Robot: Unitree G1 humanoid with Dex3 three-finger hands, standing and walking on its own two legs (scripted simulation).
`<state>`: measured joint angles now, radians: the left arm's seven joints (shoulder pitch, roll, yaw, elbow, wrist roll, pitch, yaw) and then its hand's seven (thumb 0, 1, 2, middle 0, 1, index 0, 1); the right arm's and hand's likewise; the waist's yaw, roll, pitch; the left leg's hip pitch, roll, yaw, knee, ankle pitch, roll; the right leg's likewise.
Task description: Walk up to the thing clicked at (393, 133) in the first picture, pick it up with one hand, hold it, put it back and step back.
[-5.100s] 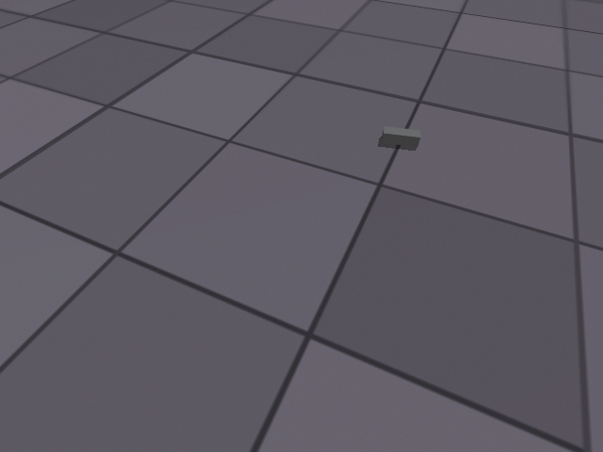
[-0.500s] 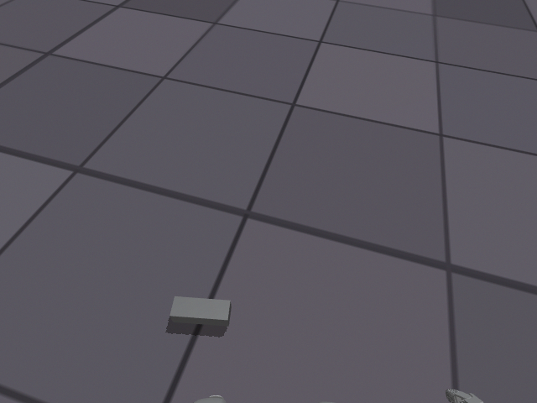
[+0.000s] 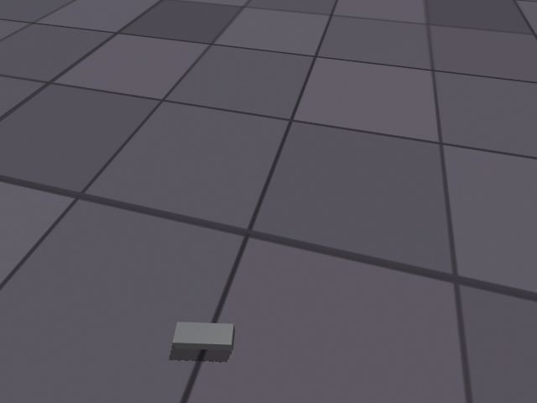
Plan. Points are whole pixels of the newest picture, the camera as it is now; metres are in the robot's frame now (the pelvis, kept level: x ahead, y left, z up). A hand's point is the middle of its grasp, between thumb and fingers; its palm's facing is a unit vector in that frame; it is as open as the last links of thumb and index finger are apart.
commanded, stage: walk up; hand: left
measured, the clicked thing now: (205, 336) +0.48 +0.25 -0.73
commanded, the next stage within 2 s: stand in 1.08 s
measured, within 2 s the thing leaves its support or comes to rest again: neither
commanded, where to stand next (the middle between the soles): +0.03 -0.01 m, yaw -2 degrees
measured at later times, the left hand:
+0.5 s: hand out of the picture +0.10 +0.26 -0.14, palm faces -0.01 -0.94 -0.35, open 7.4 cm
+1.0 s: hand out of the picture +0.11 +0.26 -0.14, palm faces +0.00 -0.94 -0.35, open 7.4 cm
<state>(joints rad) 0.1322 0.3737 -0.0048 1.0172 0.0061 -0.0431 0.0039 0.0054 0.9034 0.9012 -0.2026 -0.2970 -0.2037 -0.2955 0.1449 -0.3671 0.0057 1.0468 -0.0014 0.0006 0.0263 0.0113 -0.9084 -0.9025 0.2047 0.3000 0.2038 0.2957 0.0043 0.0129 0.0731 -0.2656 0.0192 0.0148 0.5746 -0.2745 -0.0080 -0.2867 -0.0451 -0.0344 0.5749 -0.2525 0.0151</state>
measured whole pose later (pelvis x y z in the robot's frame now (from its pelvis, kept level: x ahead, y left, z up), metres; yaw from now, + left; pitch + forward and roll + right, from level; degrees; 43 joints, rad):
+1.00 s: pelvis +0.03 +0.01 +0.02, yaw +0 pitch -2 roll +0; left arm 0.07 0.35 0.01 1.16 0.02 -0.02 0.00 0.00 0.90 0.90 -0.20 -0.30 -0.20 -0.30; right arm 0.08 -0.35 -0.01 1.16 0.00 0.00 0.01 0.01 -0.91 -0.90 0.20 0.30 0.20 0.30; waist 0.00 0.00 0.05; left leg -0.10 0.01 0.01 0.32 -0.18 0.00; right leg -0.11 -0.05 -0.04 0.31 -0.16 0.04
